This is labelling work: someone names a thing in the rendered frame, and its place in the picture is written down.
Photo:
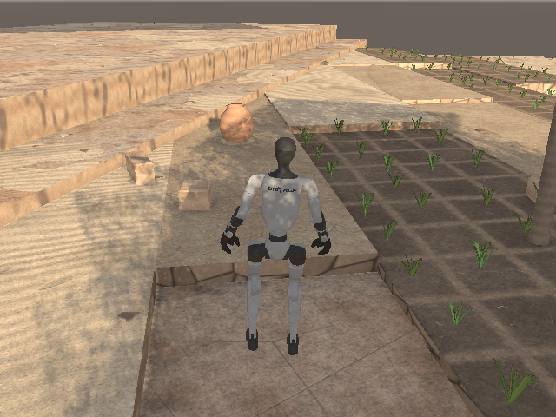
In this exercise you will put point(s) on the right robot hand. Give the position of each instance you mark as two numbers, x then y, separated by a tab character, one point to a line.
327	245

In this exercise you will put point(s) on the humanoid robot head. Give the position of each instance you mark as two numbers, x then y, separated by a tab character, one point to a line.
284	152

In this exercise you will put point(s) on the left robot hand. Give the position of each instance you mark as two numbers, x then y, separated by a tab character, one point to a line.
225	240

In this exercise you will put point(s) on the left robot forearm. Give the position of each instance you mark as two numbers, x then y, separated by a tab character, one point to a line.
233	225

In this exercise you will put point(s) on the left robot upper arm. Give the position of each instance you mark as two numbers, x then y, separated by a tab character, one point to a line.
254	181

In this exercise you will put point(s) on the robot torso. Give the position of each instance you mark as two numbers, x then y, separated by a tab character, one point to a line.
280	207

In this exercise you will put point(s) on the right robot forearm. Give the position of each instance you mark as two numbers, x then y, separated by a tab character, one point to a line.
321	229

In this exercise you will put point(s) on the right robot upper arm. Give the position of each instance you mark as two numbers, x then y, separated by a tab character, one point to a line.
308	184

